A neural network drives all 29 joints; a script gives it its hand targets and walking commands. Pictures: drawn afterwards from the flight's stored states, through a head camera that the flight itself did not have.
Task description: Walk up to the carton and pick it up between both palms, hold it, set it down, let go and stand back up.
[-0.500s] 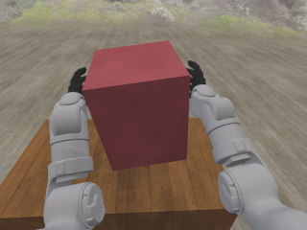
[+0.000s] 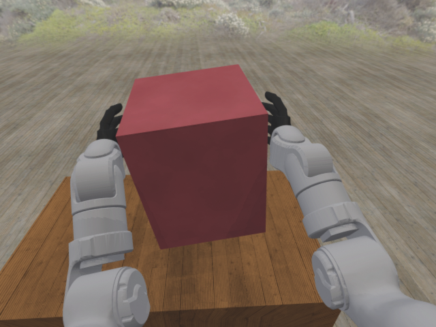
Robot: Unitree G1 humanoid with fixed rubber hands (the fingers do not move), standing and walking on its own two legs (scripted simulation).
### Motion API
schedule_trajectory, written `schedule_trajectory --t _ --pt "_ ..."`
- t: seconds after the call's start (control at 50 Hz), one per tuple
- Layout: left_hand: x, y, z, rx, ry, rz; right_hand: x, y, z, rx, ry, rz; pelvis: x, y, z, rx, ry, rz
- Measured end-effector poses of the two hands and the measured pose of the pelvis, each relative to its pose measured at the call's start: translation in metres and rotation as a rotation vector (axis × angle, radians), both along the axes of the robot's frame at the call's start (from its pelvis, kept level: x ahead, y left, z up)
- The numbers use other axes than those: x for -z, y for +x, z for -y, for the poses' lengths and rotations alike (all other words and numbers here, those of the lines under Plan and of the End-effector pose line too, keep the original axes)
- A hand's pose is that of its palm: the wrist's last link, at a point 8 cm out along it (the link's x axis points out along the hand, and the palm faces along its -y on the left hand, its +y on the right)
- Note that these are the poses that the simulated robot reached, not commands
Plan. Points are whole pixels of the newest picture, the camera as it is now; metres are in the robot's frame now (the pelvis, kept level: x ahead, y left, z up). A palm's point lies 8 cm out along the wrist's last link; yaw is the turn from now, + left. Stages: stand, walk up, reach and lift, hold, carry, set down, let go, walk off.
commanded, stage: hold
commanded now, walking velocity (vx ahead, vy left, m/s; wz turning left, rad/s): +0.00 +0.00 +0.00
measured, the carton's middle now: (200, 155) +0.39 +0.00 +0.21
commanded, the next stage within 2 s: set down in 1.88 s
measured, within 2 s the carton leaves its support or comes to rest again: neither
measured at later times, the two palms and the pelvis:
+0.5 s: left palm (110, 145) +0.36 +0.15 +0.25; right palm (279, 132) +0.36 -0.14 +0.26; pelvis +0.00 +0.01 +0.00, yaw -1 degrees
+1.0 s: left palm (106, 148) +0.36 +0.16 +0.25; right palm (277, 133) +0.36 -0.14 +0.26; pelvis -0.01 +0.00 +0.00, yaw +0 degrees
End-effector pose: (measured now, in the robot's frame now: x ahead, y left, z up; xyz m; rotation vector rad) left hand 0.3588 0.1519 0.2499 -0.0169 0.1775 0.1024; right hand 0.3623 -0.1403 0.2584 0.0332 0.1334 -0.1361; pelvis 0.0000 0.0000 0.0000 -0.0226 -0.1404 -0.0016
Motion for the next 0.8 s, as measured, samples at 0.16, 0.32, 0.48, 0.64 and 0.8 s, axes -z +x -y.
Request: schedule_trajectory --t 0.16,0.32,0.48,0.64,0.8 --pt "0.003 -0.003 -0.009 0.001 -0.009 0.003 -0.001 -0.002 -0.009 0.001 0.006 0.002 0.0 -0.005 -0.005 -0.002 -0.002 -0.007" --pt "-0.003 -0.001 -0.007 0.006 -0.001 0.009 -0.006 -0.003 -0.007 0.01 0.017 0.006 0.0 -0.007 -0.008 0.003 0.001 -0.007" --pt "-0.002 0.004 0.0 0.016 0.025 0.001 -0.003 0.0 0.0 0.013 0.002 -0.002 0.0 -0.005 -0.007 0.011 -0.001 -0.015" --pt "-0.003 0.001 0.007 0.013 0.016 0.017 -0.003 -0.003 0.007 0.015 0.008 0.013 0.0 -0.001 -0.002 0.006 -0.006 -0.004" --pt "0.0 0.0 0.004 0.005 -0.004 0.003 -0.002 -0.002 0.004 0.006 -0.013 -0.002 0.0 -0.004 0.001 0.005 0.001 -0.001"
